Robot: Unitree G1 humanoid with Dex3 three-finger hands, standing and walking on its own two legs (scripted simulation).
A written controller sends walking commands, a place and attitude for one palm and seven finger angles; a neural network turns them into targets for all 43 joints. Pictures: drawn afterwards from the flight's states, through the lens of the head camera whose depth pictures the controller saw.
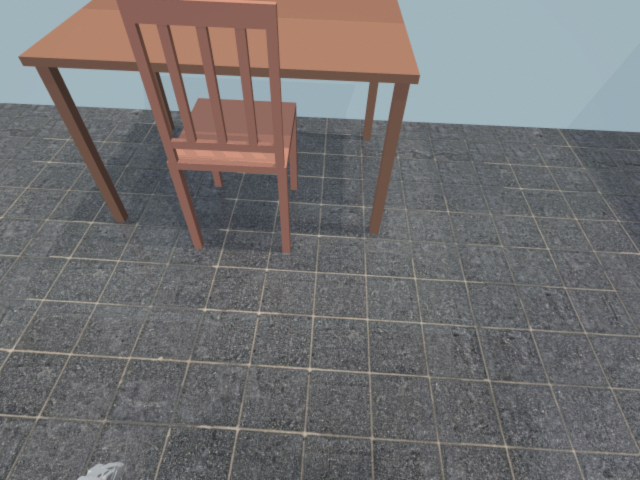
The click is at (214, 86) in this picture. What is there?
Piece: chair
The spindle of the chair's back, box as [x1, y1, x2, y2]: [195, 26, 227, 143]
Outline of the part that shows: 195,26 218,142 226,143 227,140 207,27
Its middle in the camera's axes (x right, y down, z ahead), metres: -0.31 -0.42 +1.10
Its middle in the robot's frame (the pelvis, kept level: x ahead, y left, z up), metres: +1.09 +0.36 -0.07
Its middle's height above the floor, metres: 0.70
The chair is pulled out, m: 0.00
